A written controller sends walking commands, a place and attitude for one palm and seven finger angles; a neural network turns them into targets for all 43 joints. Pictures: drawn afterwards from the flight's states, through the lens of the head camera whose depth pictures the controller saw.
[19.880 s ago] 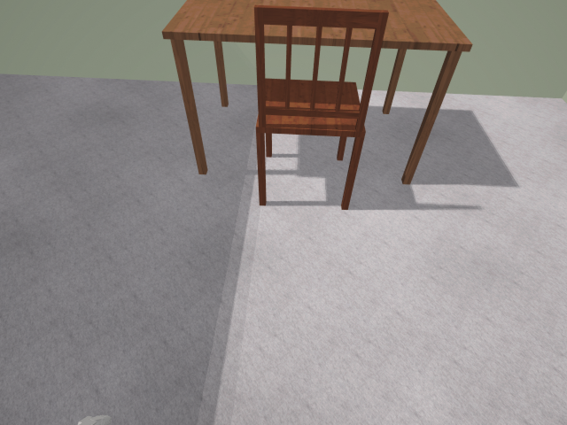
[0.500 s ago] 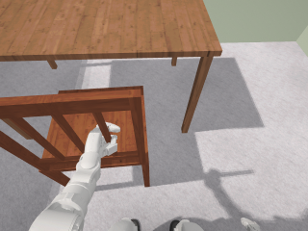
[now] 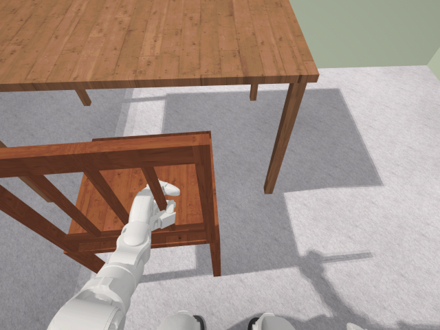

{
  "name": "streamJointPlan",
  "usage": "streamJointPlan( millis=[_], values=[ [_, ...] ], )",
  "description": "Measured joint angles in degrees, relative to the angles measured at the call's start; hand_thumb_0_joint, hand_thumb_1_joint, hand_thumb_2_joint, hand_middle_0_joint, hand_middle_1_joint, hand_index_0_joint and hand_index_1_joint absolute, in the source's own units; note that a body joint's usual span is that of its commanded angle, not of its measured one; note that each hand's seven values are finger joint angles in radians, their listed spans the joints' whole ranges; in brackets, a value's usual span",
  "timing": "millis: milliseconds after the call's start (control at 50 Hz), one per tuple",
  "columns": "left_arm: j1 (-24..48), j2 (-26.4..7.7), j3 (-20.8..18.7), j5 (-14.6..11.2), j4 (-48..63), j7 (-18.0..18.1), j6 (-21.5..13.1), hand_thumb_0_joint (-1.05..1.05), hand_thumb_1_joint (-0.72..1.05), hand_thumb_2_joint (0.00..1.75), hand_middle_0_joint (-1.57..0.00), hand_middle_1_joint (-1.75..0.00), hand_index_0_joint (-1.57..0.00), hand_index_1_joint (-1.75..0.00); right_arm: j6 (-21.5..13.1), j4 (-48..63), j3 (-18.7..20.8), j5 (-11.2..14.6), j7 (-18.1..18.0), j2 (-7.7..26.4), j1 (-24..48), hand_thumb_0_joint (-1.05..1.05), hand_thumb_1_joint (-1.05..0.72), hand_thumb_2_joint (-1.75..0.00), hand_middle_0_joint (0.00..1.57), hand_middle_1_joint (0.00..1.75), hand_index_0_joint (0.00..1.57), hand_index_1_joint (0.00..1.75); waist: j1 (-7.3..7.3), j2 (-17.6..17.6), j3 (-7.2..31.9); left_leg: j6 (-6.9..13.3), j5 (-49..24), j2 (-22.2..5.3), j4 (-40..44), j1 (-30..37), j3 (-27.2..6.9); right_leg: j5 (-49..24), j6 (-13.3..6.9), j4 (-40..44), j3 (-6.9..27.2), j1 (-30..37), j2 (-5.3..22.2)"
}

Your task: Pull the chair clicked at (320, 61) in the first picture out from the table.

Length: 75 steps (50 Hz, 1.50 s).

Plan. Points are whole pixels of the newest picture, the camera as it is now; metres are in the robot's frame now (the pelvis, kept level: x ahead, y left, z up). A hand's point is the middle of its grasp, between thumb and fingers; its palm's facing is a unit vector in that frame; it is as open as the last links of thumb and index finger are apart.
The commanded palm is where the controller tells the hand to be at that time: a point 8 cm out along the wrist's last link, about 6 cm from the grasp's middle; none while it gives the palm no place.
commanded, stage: step backward, pulling the chair out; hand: left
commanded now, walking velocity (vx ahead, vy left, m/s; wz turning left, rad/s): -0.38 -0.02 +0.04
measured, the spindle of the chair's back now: (116, 205) +0.37 +0.23 -0.06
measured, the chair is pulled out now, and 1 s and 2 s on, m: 0.19 0.21 0.36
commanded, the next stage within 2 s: none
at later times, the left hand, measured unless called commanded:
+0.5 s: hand (170, 213) +0.35 +0.11 -0.05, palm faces -0.06 -0.98 -0.19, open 5.0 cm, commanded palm +0.35 +0.16 -0.05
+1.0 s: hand (167, 225) +0.32 +0.12 -0.05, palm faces -0.05 -0.98 -0.18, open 5.0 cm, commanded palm +0.31 +0.17 -0.05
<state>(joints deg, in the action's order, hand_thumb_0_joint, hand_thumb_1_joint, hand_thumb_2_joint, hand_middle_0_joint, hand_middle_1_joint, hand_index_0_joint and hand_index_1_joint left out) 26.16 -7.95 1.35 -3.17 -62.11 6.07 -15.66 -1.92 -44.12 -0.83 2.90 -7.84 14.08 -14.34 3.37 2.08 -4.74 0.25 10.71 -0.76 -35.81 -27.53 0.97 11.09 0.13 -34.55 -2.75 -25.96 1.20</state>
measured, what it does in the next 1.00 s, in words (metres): steps on the spot: left foot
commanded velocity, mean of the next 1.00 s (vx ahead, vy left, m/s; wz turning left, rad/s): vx -0.38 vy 0.00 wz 0.01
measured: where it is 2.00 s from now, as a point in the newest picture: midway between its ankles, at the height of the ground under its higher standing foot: outside the picture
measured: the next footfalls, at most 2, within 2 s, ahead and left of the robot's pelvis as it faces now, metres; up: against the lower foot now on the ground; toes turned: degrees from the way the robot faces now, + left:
left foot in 0.84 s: +0.04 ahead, +0.12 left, +0.00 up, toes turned +1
right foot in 1.02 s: +0.02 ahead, -0.13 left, +0.00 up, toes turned -1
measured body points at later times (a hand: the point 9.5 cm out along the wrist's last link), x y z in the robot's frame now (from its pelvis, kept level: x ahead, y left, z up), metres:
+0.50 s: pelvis +0.00 +0.01 +0.00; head +0.06 +0.00 +0.45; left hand +0.35 +0.16 -0.04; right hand +0.09 -0.26 -0.12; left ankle +0.06 +0.11 -0.72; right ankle +0.07 -0.13 -0.72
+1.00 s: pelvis -0.04 +0.00 +0.01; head +0.04 +0.00 +0.45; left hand +0.32 +0.17 -0.04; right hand +0.05 -0.27 -0.12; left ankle +0.00 +0.12 -0.72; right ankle -0.01 -0.13 -0.72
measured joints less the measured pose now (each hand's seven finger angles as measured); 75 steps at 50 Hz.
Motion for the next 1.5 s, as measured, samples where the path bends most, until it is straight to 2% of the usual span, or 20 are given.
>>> streamJointPlan(
  millis=[120, 240, 300, 380, 420, 500, 560, 620, 720, 820, 860, 940, 1000, 1040, 1160, 1240, 1300, 1380, 1440, 1500],
  values=[
    [0.37, -0.43, 2.22, 0.74, 0.33, -0.36, 0.95, 0.01, 0.73, 0.84, -0.31, -1.16, -0.50, -1.45, 0.18, 0.27, 0.10, -0.29, -0.54, 0.53, -0.22, 0.01, -0.91, -0.90, 0.21, 0.30, 0.20, 0.30, -0.76, -1.48, 0.33, 1.25, -0.33, 0.77, 1.40, 0.85, 0.95, 1.51, 0.36, -0.47, 0.96, -0.18, 0.69],
    [1.50, -0.94, 1.46, 0.39, 1.05, -0.61, 2.68, 0.01, 0.72, 0.85, -0.31, -1.18, -0.50, -1.45, 0.61, 1.34, -0.27, -0.70, -0.28, -1.03, 1.59, 0.01, -0.91, -0.90, 0.21, 0.30, 0.20, 0.30, -1.25, -1.39, -0.85, 0.63, 0.42, 0.30, -0.73, 0.27, 0.61, 0.76, 0.10, -2.17, 0.88, -0.62, 0.16],
    [1.77, -0.97, 0.52, -0.05, 0.96, -0.31, 2.80, 0.01, 0.72, 0.85, -0.31, -1.18, -0.50, -1.45, 0.29, 1.70, -0.47, -0.55, -0.05, -1.54, 2.33, 0.01, -0.91, -0.90, 0.21, 0.30, 0.20, 0.30, -0.90, -0.69, -1.05, 0.04, 1.37, -0.09, -1.82, -0.57, -0.05, 0.90, -0.41, -2.29, 0.25, -0.87, -0.23],
    [1.73, -0.15, -0.17, 0.18, 0.27, 0.30, 2.33, 0.02, 0.72, 0.85, -0.31, -1.18, -0.50, -1.45, -0.17, 0.82, -0.37, -0.59, 0.21, -0.81, 2.46, 0.01, -0.91, -0.90, 0.21, 0.30, 0.21, 0.30, 0.09, -0.26, -1.09, -1.04, 7.71, 0.87, -4.01, 0.39, -1.81, 0.44, -0.41, -0.93, -0.41, 0.04, 0.31],
    [2.03, 0.30, 0.32, 0.68, 0.14, 0.20, 2.50, 0.02, 0.73, 0.84, -0.31, -1.18, -0.50, -1.45, -0.21, 0.17, -0.30, -0.69, -0.02, -0.03, 2.19, 0.01, -0.91, -0.90, 0.21, 0.30, 0.21, 0.30, 0.60, -0.07, -1.11, -0.73, 2.67, 0.96, -1.51, 1.60, -2.06, 0.23, 0.06, -0.27, -0.98, 0.57, 0.77],
    [2.58, -0.14, 2.05, 0.79, 0.73, -0.27, 2.84, 0.02, 0.73, 0.83, -0.30, -1.20, -0.50, -1.45, 0.30, 0.16, -0.06, -0.86, -0.33, 0.19, 1.80, 0.01, -0.91, -0.90, 0.21, 0.30, 0.21, 0.30, -0.63, -1.69, -1.57, 0.85, 1.22, 1.48, 0.87, 2.65, -0.47, 1.72, 0.42, -0.69, 0.51, 0.02, 1.25],
    [2.99, -0.48, 2.00, 1.09, 1.19, -0.78, 3.13, 0.02, 0.73, 0.83, -0.29, -1.20, -0.50, -1.45, 0.34, 0.77, 0.04, -1.47, -0.20, -0.57, 1.35, 0.01, -0.91, -0.90, 0.21, 0.30, 0.20, 0.30, -0.89, -2.15, -1.71, 0.83, 1.19, 1.58, 0.90, 2.16, -0.57, 3.08, -0.19, -2.23, 1.85, 0.82, 0.73],
    [3.81, -1.07, 0.98, 0.90, 1.24, -0.79, 3.43, 0.02, 0.73, 0.84, -0.30, -1.20, -0.50, -1.45, 0.34, 0.89, -0.10, -1.77, 0.44, -1.43, 2.17, 0.01, -0.91, -0.90, 0.21, 0.30, 0.20, 0.30, -1.25, -1.58, -2.70, 0.16, 1.20, 0.47, 0.11, 1.63, -0.85, 2.31, 0.40, -1.15, 1.85, 1.54, -0.41],
    [4.25, -2.21, -1.31, -0.07, 1.50, -0.64, 3.74, 0.02, 0.72, 0.84, -0.32, -1.19, -0.50, -1.45, 0.51, 1.77, -0.22, -1.12, 0.68, -2.15, 3.30, 0.01, -0.91, -0.90, 0.21, 0.30, 0.21, 0.30, -0.01, -0.19, -3.84, -1.13, 0.40, -1.00, -0.36, 0.39, -2.13, 0.75, -0.75, 0.04, 0.61, 1.24, -1.92],
    [3.55, -1.33, -1.76, 0.15, 1.46, -0.45, 3.77, 0.03, 0.73, 0.84, -0.31, -1.19, -0.50, -1.45, 0.79, 0.98, 0.23, -0.97, 0.15, 0.17, 3.00, 0.01, -0.91, -0.90, 0.21, 0.30, 0.21, 0.30, 1.51, 0.23, -3.37, -1.62, 10.25, 0.59, -5.24, 1.73, -3.84, 0.08, -0.50, 0.81, 0.07, 1.26, -0.78],
    [3.69, -0.85, -0.97, 0.73, 1.81, -0.58, 4.19, 0.03, 0.73, 0.83, -0.31, -1.20, -0.50, -1.45, 0.86, 0.41, 0.32, -1.02, -0.31, 1.15, 2.58, 0.01, -0.91, -0.90, 0.21, 0.30, 0.21, 0.30, 1.87, -0.04, -3.12, -0.96, 4.11, 0.66, -0.99, 3.88, -3.56, -0.22, 0.16, 1.17, -0.34, 1.22, 0.08],
    [3.78, -1.39, 1.05, 0.71, 3.14, -1.01, 5.05, 0.03, 0.74, 0.82, -0.29, -1.21, -0.50, -1.45, 1.83, 1.37, 0.59, -1.33, -0.45, 0.90, 1.77, 0.01, -0.91, -0.90, 0.21, 0.30, 0.20, 0.30, -0.06, -2.61, -3.28, 0.18, 2.56, 1.70, 1.82, 4.69, -1.54, 1.52, 0.31, -0.80, 1.55, 0.41, 1.17],
    [3.80, -1.60, 0.88, 0.65, 3.08, -1.40, 4.86, 0.03, 0.74, 0.83, -0.29, -1.22, -0.50, -1.45, 1.67, 1.94, 0.64, -1.95, 0.20, -0.13, 1.35, 0.01, -0.91, -0.90, 0.20, 0.30, 0.20, 0.30, -0.86, -2.57, -2.99, 0.00, 2.46, 1.26, 1.89, 3.93, -1.48, 4.78, -0.37, -2.86, 2.25, 2.41, 0.59],
    [4.06, -2.07, 0.01, 0.80, 2.81, -1.54, 4.42, 0.03, 0.73, 0.83, -0.30, -1.22, -0.50, -1.45, 1.37, 1.78, 0.35, -2.19, 0.97, -0.97, 2.01, 0.01, -0.91, -0.90, 0.20, 0.30, 0.20, 0.30, -1.64, -2.30, -3.31, -0.48, 2.38, 0.28, 1.40, 3.40, -1.14, 5.50, 0.44, -0.46, 2.22, 3.99, -0.05],
    [4.35, -3.31, -3.23, -0.06, 2.43, -1.38, 3.88, 0.03, 0.72, 0.83, -0.33, -1.19, -0.50, -1.45, 1.60, 2.64, -0.05, -1.27, 1.35, -1.98, 4.37, 0.01, -0.91, -0.90, 0.21, 0.30, 0.21, 0.30, 0.41, 0.33, -5.31, -2.09, 3.20, -2.04, -1.11, 1.75, -2.96, 1.53, -0.90, 2.22, 0.74, 4.06, -2.62],
    [3.71, -2.12, -3.15, 0.49, 2.81, -1.17, 4.61, 0.04, 0.73, 0.82, -0.32, -1.19, -0.50, -1.45, 1.83, 1.96, 0.21, -1.32, 0.38, 0.01, 4.10, 0.01, -0.91, -0.90, 0.21, 0.30, 0.21, 0.30, 1.63, 0.34, -4.16, -2.18, 12.42, 0.27, -7.07, 2.51, -4.50, 0.88, -0.36, 2.26, 0.64, 2.89, -0.98],
    [3.76, -1.02, -1.30, 1.24, 4.02, -1.20, 5.96, 0.04, 0.73, 0.82, -0.32, -1.21, -0.50, -1.45, 2.25, 1.39, 0.36, -1.35, -0.40, 1.73, 3.27, 0.01, -0.91, -0.90, 0.21, 0.30, 0.21, 0.30, 2.12, 0.23, -3.29, -1.47, 5.79, -0.12, 0.56, 6.80, -4.21, 0.45, 0.80, 2.18, -0.22, 2.03, 0.47],
    [3.77, -1.69, 0.98, 1.08, 5.83, -1.58, 7.08, 0.04, 0.74, 0.81, -0.30, -1.24, -0.50, -1.45, 3.86, 2.71, 0.67, -1.74, -0.46, 1.08, 3.05, 0.01, -0.91, -0.90, 0.21, 0.30, 0.20, 0.30, -0.09, -2.97, -4.17, -0.38, 4.46, 1.29, 3.55, 7.81, -1.69, -0.44, 0.94, 0.69, 1.48, 0.96, 1.98],
    [3.53, -1.71, 0.89, 1.07, 5.20, -1.96, 6.61, 0.04, 0.74, 0.82, -0.30, -1.24, -0.50, -1.45, 3.66, 3.54, 0.82, -2.39, 0.51, -0.06, 2.41, 0.01, -0.91, -0.90, 0.20, 0.30, 0.20, 0.30, -0.79, -2.56, -3.78, -0.36, 3.93, 0.68, 3.85, 7.16, -1.60, 6.02, -0.18, -3.64, 1.78, 1.86, 1.03],
    [3.47, -2.06, 0.05, 1.03, 3.90, -2.17, 5.39, 0.04, 0.73, 0.82, -0.31, -1.24, -0.50, -1.45, 2.92, 3.15, 0.38, -2.56, 1.82, -1.64, 2.24, 0.01, -0.91, -0.90, 0.20, 0.30, 0.20, 0.30, -1.73, -2.25, -3.31, -0.98, 3.80, -0.23, 2.94, 6.13, -1.29, 4.96, -0.18, 0.57, 1.87, 5.96, 0.35]
  ],
)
